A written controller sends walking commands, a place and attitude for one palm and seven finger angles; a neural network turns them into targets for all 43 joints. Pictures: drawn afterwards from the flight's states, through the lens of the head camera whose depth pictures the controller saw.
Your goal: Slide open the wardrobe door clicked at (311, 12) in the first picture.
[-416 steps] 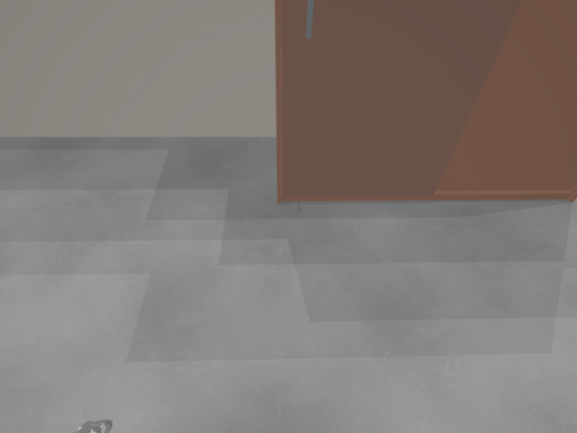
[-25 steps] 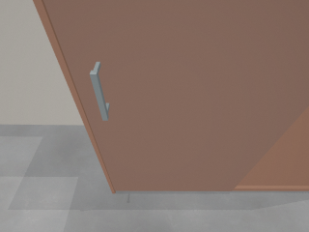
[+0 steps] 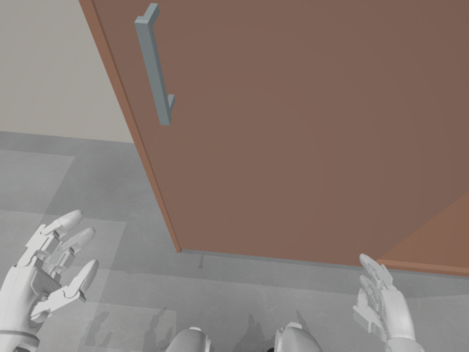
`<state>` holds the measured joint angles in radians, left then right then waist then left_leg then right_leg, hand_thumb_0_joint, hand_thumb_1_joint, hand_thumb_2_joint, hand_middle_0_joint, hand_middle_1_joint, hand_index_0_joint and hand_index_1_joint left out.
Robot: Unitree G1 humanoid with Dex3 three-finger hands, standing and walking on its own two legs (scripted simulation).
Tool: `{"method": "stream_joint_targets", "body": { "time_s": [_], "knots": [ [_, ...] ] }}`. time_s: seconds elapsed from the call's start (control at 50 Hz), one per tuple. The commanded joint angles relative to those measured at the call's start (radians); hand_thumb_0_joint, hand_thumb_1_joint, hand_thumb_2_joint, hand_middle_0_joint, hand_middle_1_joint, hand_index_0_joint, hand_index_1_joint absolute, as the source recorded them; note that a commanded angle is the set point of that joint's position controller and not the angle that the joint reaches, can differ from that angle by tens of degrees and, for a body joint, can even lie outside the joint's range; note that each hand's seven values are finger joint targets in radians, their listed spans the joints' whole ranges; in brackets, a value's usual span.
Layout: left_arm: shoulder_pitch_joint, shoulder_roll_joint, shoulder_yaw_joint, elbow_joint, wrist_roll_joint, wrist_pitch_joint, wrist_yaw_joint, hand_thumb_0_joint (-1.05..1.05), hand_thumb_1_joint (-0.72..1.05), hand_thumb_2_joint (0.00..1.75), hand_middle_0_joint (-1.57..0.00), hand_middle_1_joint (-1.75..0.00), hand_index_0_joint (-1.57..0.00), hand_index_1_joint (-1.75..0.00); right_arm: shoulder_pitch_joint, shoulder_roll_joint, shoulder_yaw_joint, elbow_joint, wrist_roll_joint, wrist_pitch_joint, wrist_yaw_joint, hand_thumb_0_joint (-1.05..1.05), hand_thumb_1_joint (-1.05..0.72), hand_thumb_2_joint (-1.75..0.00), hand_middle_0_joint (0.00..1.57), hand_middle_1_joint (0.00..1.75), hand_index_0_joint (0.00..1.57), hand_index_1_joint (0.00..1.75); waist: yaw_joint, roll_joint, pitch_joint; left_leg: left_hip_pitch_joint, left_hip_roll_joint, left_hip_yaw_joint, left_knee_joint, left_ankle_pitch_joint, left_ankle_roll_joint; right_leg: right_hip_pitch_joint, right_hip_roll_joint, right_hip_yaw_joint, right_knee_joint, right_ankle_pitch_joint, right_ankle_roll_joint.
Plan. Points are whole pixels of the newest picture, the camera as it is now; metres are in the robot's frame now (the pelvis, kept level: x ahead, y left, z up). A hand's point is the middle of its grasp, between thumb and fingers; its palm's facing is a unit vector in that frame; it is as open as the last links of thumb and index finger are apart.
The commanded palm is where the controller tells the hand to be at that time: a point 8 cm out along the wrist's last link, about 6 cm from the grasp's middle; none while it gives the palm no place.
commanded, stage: raise the hand with hooked fingers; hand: left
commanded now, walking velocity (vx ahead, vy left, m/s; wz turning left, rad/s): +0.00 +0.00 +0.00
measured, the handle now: (159, 71) +0.47 +0.18 +0.20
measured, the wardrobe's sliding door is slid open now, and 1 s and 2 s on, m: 0.00 0.00 0.00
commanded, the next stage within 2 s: move the hooked fingers beside the handle in 1.64 s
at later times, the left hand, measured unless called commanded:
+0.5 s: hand (50, 228) +0.23 +0.27 +0.13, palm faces +0.08 -0.99 -0.08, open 11.8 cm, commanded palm +0.20 +0.32 +0.14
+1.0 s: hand (21, 159) +0.28 +0.29 +0.20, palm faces +0.11 -0.99 -0.07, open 13.9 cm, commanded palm +0.25 +0.33 +0.21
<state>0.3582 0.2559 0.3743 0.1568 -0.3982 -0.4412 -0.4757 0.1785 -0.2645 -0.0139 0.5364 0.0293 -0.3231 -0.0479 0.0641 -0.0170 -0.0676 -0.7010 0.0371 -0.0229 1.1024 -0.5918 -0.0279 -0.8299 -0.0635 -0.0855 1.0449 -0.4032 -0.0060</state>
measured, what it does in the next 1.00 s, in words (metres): rises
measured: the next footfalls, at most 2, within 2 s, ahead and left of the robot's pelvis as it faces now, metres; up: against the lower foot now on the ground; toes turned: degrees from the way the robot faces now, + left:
none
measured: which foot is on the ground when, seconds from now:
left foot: down 0.00-1.00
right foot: down 0.00-1.00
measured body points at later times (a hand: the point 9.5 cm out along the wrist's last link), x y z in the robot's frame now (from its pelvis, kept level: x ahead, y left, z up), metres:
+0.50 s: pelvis +0.01 +0.02 +0.04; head +0.04 +0.02 +0.49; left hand +0.22 +0.33 +0.13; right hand +0.19 -0.22 -0.03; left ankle -0.02 +0.13 -0.66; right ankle +0.07 -0.12 -0.66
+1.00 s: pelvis +0.02 +0.01 +0.06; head +0.02 +0.00 +0.51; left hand +0.27 +0.34 +0.21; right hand +0.20 -0.21 +0.00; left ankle -0.02 +0.13 -0.66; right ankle +0.07 -0.12 -0.66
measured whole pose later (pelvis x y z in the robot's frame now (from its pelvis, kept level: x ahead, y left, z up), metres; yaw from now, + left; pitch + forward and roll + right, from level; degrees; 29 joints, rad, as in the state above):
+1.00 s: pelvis +0.02 +0.01 +0.06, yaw +1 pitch +1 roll -1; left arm 0.02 0.41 0.45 0.12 -0.35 0.00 -0.42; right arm 0.26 -0.25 0.07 0.62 0.06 -0.31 -0.11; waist 0.06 0.05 -0.04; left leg -0.24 0.03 -0.01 0.63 -0.41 -0.01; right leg -0.36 -0.05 -0.10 0.58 -0.23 0.02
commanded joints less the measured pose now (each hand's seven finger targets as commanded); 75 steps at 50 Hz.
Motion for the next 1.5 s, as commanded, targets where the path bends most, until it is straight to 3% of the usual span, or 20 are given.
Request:
{"method": "stream_joint_targets", "body": {
  "time_s": [0.0,0.16,0.2,0.24,0.34,0.36,0.4,0.52,0.72,0.76,0.9,0.96,1.02,1.06,1.08,1.14,1.2,1.3,1.36,1.48],
  "knots": [
    [-0.08,0.218,0.071,-0.37,0.013,-0.019,0.032,0.0,0.34,0.66,-0.24,-0.66,-0.24,-0.66,0.027,-0.113,-0.055,-0.106,0.005,-0.049,-0.022,0.0,-0.9,-0.9,0.2,0.3,0.2,0.3,-0.052,0.124,-0.276,0.035,-0.042,0.007,-0.203,0.436,0.037,0.335,0.049,0.048,-0.155,0.266,-0.006],
    [-0.039,0.261,0.133,-0.295,-0.017,0.128,0.049,0.0,0.15,0.58,-0.25,-0.78,-0.25,-0.78,0.0,-0.112,-0.031,-0.121,0.013,-0.035,-0.035,0.0,-0.9,-0.9,0.2,0.3,0.2,0.3,-0.021,0.062,-0.199,0.039,-0.043,-0.003,-0.301,0.374,0.027,0.4,0.048,0.022,-0.244,0.174,-0.004],
    [-0.051,0.248,0.119,-0.311,-0.02,0.129,0.053,0.0,0.11,0.56,-0.26,-0.81,-0.26,-0.81,0.009,-0.113,-0.026,-0.13,0.016,-0.036,-0.033,0.0,-0.9,-0.9,0.2,0.3,0.2,0.3,-0.023,0.047,-0.209,0.057,-0.044,-0.003,-0.323,0.365,0.028,0.407,0.047,0.019,-0.26,0.167,0.001],
    [-0.074,0.252,0.109,-0.346,-0.014,0.123,0.066,0.0,0.06,0.54,-0.26,-0.84,-0.26,-0.84,0.015,-0.115,-0.023,-0.132,0.014,-0.047,-0.033,0.0,-0.9,-0.9,0.2,0.3,0.2,0.3,-0.023,0.075,-0.214,0.082,-0.044,-0.004,-0.342,0.365,0.027,0.41,0.046,0.015,-0.268,0.161,0.001],
    [-0.126,0.265,0.101,-0.329,-0.005,0.147,0.077,0.0,-0.06,0.49,-0.27,-0.92,-0.27,-0.92,0.03,-0.125,-0.015,-0.121,0.018,-0.06,-0.04,0.0,-0.9,-0.9,0.2,0.3,0.2,0.3,-0.032,0.049,-0.159,0.11,-0.039,-0.006,-0.385,0.342,0.028,0.42,0.046,0.013,-0.314,0.142,0.002],
    [-0.14,0.299,0.127,-0.322,-0.003,0.155,0.079,0.0,-0.08,0.48,-0.27,-0.93,-0.27,-0.93,0.028,-0.129,-0.012,-0.117,0.015,-0.06,-0.043,0.0,-0.9,-0.9,0.2,0.3,0.2,0.3,-0.022,0.064,-0.148,0.112,-0.039,-0.007,-0.393,0.354,0.027,0.442,0.046,0.015,-0.318,0.149,-0.005],
    [-0.157,0.299,0.123,-0.364,0.004,0.159,0.078,0.0,-0.13,0.46,-0.27,-0.96,-0.27,-0.96,0.032,-0.123,-0.011,-0.118,0.018,-0.064,-0.045,0.0,-0.9,-0.9,0.2,0.3,0.2,0.3,-0.021,0.114,-0.185,0.163,-0.039,-0.004,-0.409,0.398,0.026,0.465,0.044,0.01,-0.324,0.199,-0.005],
    [-0.224,0.304,0.12,-0.366,0.005,0.194,0.086,0.0,-0.27,0.4,-0.28,-1.05,-0.28,-1.05,0.033,-0.123,-0.001,-0.097,0.02,-0.075,-0.05,0.0,-0.9,-0.9,0.2,0.3,0.2,0.3,-0.021,0.134,-0.157,0.231,-0.033,-0.011,-0.458,0.464,0.017,0.504,0.048,-0.004,-0.357,0.266,-0.006],
    [-0.403,0.349,0.14,-0.296,0.012,0.303,0.068,0.0,-0.5,0.3,-0.3,-1.2,-0.3,-1.2,0.022,-0.124,0.013,-0.077,0.027,-0.066,-0.068,0.0,-0.9,-0.9,0.2,0.3,0.2,0.3,-0.025,0.091,-0.113,0.311,-0.029,-0.008,-0.54,0.472,0.024,0.579,0.049,-0.002,-0.446,0.295,-0.003],
    [-0.441,0.368,0.154,-0.277,0.014,0.322,0.067,0.0,-0.5,0.3,-0.3,-1.2,-0.3,-1.2,0.014,-0.123,0.019,-0.075,0.028,-0.062,-0.07,0.0,-0.9,-0.9,0.2,0.3,0.2,0.3,-0.019,0.109,-0.09,0.316,-0.031,-0.006,-0.556,0.451,0.026,0.596,0.049,0.003,-0.469,0.274,-0.005],
    [-0.566,0.394,0.158,-0.262,0.024,0.366,0.059,0.0,-0.5,0.3,-0.3,-1.2,-0.3,-1.2,0.004,-0.116,0.029,-0.073,0.032,-0.051,-0.078,0.0,-0.9,-0.9,0.2,0.3,0.2,0.3,-0.02,0.123,-0.118,0.381,-0.031,-0.002,-0.6,0.487,0.027,0.649,0.047,0.003,-0.508,0.318,-0.004],
    [-0.594,0.43,0.188,-0.238,0.026,0.383,0.06,0.0,-0.5,0.3,-0.3,-1.2,-0.3,-1.2,0.003,-0.118,0.03,-0.067,0.031,-0.047,-0.081,0.0,-0.9,-0.9,0.2,0.3,0.2,0.3,-0.013,0.086,-0.122,0.394,-0.031,0.0,-0.612,0.496,0.033,0.682,0.047,0.006,-0.527,0.33,-0.003],
    [-0.645,0.437,0.186,-0.216,0.031,0.407,0.054,0.0,-0.5,0.3,-0.3,-1.2,-0.3,-1.2,-0.003,-0.113,0.032,-0.067,0.036,-0.041,-0.082,0.0,-0.9,-0.9,0.2,0.3,0.2,0.3,-0.015,0.116,-0.123,0.411,-0.035,0.008,-0.626,0.499,0.034,0.686,0.042,0.01,-0.541,0.343,-0.002],
    [-0.663,0.454,0.2,-0.202,0.026,0.419,0.052,0.0,-0.5,0.3,-0.3,-1.2,-0.3,-1.2,-0.004,-0.116,0.032,-0.064,0.035,-0.036,-0.082,0.0,-0.9,-0.9,0.2,0.3,0.2,0.3,-0.012,0.077,-0.122,0.414,-0.032,0.006,-0.631,0.514,0.037,0.709,0.043,0.011,-0.552,0.361,-0.003],
    [-0.678,0.458,0.201,-0.181,0.027,0.431,0.048,0.0,-0.5,0.3,-0.3,-1.2,-0.3,-1.2,-0.005,-0.119,0.034,-0.063,0.038,-0.03,-0.082,0.0,-0.9,-0.9,0.2,0.3,0.2,0.3,-0.012,0.096,-0.127,0.414,-0.034,0.013,-0.635,0.515,0.038,0.712,0.041,0.016,-0.554,0.368,-0.002],
    [-0.701,0.445,0.184,-0.156,0.035,0.455,0.046,0.0,-0.5,0.3,-0.3,-1.2,-0.3,-1.2,-0.01,-0.117,0.031,-0.067,0.043,-0.025,-0.081,0.0,-0.9,-0.9,0.2,0.3,0.2,0.3,-0.015,0.101,-0.123,0.422,-0.036,0.013,-0.644,0.502,0.037,0.705,0.039,0.013,-0.56,0.351,-0.001],
    [-0.641,0.419,0.173,-0.116,0.028,0.473,0.033,0.0,-0.5,0.3,-0.3,-1.2,-0.3,-1.2,-0.007,-0.122,0.028,-0.072,0.044,-0.012,-0.072,0.0,-0.9,-0.9,0.2,0.3,0.2,0.3,-0.013,0.048,-0.115,0.413,-0.035,0.02,-0.643,0.517,0.04,0.713,0.039,0.015,-0.563,0.378,0.001],
    [-0.681,0.468,0.218,-0.233,0.034,0.444,0.055,0.0,-0.5,0.3,-0.3,-1.2,-0.3,-1.2,-0.017,-0.115,0.024,-0.088,0.038,-0.009,-0.069,0.0,-0.9,-0.9,0.2,0.3,0.2,0.3,-0.001,0.107,-0.181,0.453,-0.038,0.024,-0.642,0.569,0.037,0.748,0.039,0.013,-0.551,0.424,-0.003],
    [-0.67,0.463,0.222,-0.215,0.034,0.428,0.071,0.0,-0.5,0.3,-0.3,-1.2,-0.3,-1.2,-0.007,-0.114,0.026,-0.073,0.035,-0.01,-0.072,0.0,-0.9,-0.9,0.2,0.3,0.2,0.3,-0.004,0.082,-0.14,0.447,-0.034,0.026,-0.648,0.561,0.038,0.738,0.043,0.012,-0.563,0.417,-0.002],
    [-0.711,0.434,0.176,-0.196,0.049,0.44,0.064,0.0,-0.5,0.3,-0.3,-1.2,-0.3,-1.2,-0.012,-0.113,0.027,-0.069,0.041,-0.007,-0.084,0.0,-0.9,-0.9,0.2,0.3,0.2,0.3,-0.021,0.102,-0.125,0.46,-0.036,0.029,-0.662,0.519,0.04,0.722,0.041,0.017,-0.577,0.379,0.0]
  ]
}}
